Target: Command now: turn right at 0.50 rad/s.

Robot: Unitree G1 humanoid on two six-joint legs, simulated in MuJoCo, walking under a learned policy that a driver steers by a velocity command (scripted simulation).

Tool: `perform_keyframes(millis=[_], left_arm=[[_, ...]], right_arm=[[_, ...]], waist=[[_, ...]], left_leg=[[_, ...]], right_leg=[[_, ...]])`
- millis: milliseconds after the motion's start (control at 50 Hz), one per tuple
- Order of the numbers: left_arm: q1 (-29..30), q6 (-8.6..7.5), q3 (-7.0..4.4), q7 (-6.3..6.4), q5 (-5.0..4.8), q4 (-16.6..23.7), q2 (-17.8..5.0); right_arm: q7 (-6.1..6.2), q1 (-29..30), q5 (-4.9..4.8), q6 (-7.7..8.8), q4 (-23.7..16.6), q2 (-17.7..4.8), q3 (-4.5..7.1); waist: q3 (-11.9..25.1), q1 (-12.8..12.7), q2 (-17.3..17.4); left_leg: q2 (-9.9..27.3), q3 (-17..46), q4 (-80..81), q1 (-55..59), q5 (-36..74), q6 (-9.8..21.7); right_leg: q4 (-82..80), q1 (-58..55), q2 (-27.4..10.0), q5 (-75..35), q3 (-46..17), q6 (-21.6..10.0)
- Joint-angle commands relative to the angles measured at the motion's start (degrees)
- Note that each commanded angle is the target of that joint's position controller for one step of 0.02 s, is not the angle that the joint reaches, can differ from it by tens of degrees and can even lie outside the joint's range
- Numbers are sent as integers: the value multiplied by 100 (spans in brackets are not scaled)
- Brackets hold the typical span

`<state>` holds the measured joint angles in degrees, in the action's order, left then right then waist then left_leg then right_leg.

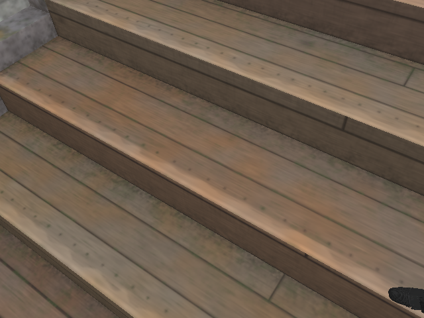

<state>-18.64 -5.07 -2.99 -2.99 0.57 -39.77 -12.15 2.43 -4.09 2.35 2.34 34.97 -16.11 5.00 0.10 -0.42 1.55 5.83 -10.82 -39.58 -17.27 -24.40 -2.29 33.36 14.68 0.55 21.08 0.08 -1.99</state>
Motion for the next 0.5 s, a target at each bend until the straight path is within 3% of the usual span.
perform_keyframes(millis=[20, 40, 60, 80, 120, 140, 160, 180, 200, 260, 320, 340, 360, 380, 400, 420, 440, 460, 480, 500], left_arm=[[-903, -195, -338, -20, 266, 147, -1151], [-653, -146, -231, -101, 234, 189, -900], [-300, -60, -101, -150, 110, 247, -677], [74, 21, -56, -126, 22, 358, -602], [293, 114, -49, -14, 14, 491, -690], [323, 126, -83, 33, 20, 532, -837], [587, 75, -112, 36, 127, 677, -1034], [801, 17, -130, 13, 159, 769, -1063], [772, -42, -124, -11, 125, 810, -1046], [456, 1, -144, -92, 42, 729, -1049], [688, 144, -159, -92, -6, 732, -1055], [645, 169, -113, -48, 19, 667, -912], [332, 229, -46, -7, 72, 578, -651], [100, 226, 103, 30, 207, 758, -254], [691, 203, -137, 101, 268, 838, -882], [594, 218, -218, 166, 185, 772, -989], [385, 247, -298, 243, 124, 556, -1198], [477, 215, -332, 288, 162, 531, -1285], [768, 165, -266, 282, 254, 678, -1133], [931, 159, -184, 225, 280, 767, -907]], right_arm=[[12, 936, -41, 113, -806, -204, 19], [29, 868, -27, 127, -728, -406, 124], [80, 784, 28, 159, -700, -559, 201], [155, 612, 10, 213, -705, -532, 178], [228, 416, 21, 250, -703, -443, 133], [198, 350, 22, 233, -647, -316, 87], [111, 107, 13, 204, -514, -134, 11], [55, -95, -20, 165, -430, -189, 8], [33, -96, -28, 105, -401, -198, -9], [51, 26, -79, 63, -385, -94, -110], [54, -111, -209, 220, -340, -161, -103], [39, -22, -216, 302, -424, -250, -92], [36, -129, -198, 414, -487, -513, -22], [70, -668, -130, 500, -459, -989, 118], [71, -1375, 61, 476, -256, -981, 193], [37, -1263, 118, 485, -148, -982, 167], [-89, -449, 131, 454, -329, -659, 16], [-162, 253, 55, 394, -524, -140, -219], [-148, 595, -25, 372, -576, 151, -382], [-65, 616, -69, 336, -593, 133, -422]], waist=[[476, -524, -1144], [466, -396, -963], [444, -180, -769], [453, 39, -690], [584, 170, -512], [563, 157, -546], [544, 276, -770], [601, 309, -701], [581, 240, -652], [667, -95, -775], [631, -6, -740], [703, -11, -695], [1042, -79, -200], [1545, -32, 968], [1317, 524, 453], [1165, 263, 15], [778, -13, 247], [800, -201, 213], [853, -311, 108], [1010, -311, 217]], left_leg=[[-512, 994, -2413, -2324, -1436, -265], [-476, 1267, -3122, -2459, -1365, -141], [-487, 1304, -3364, -2457, -1258, -9], [-496, 1340, -3376, -2261, -1023, 42], [-611, 1206, -2614, -1933, -647, -132], [-687, 1082, -2063, -1862, -477, -257], [-586, 1205, -2010, -1344, -161, -323], [-610, 1167, -1868, -1149, -17, -358], [-585, 1101, -1524, -1060, -100, -380], [-678, 1004, -444, -982, -5, -226], [-788, 740, 1000, -193, 1597, 184], [-620, 838, 1221, 215, 2281, 429], [-39, 1411, 1326, 940, 4183, 1051], [1483, 3130, 1647, 2271, 6204, 2653], [2261, 3891, 1961, 2524, 6159, 3167], [2117, 3618, 1928, 2181, 5423, 2823], [1742, 2888, 1869, 1280, 5136, 2410], [1404, 2212, 1878, 789, 5357, 2128], [1239, 1739, 1916, 712, 5357, 1964], [1051, 1433, 1891, 761, 5531, 1917]], right_leg=[[-1274, -1642, -1679, -3587, -2441, -1801], [-1247, -1368, -1674, -3797, -2346, -1760], [-1235, -1105, -1601, -3877, -2200, -1702], [-1202, -765, -1520, -3906, -2053, -1627], [-1209, -639, -1280, -3501, -1892, -1405], [-1238, -645, -1164, -3150, -1889, -1322], [-1124, -283, -1205, -3381, -1961, -1229], [-1001, -134, -1212, -3653, -1977, -1223], [-920, -127, -1271, -3890, -2071, -1237], [-684, -444, -1315, -3686, -2473, -1401], [-567, -194, -1192, -3277, -2727, -1380], [-421, 75, -953, -2778, -2654, -1079], [89, 442, -459, -1459, -2213, -532], [1524, 1725, 494, 823, -1160, 331], [3854, 2732, 600, 2424, -827, 880], [5390, 3009, 446, 1812, -963, 971], [6463, 2941, 365, 1128, -1066, 960], [6559, 2839, 404, 615, -1146, 868], [6265, 2693, 253, 346, -1053, 830], [6250, 2495, 194, 329, -757, 869]])
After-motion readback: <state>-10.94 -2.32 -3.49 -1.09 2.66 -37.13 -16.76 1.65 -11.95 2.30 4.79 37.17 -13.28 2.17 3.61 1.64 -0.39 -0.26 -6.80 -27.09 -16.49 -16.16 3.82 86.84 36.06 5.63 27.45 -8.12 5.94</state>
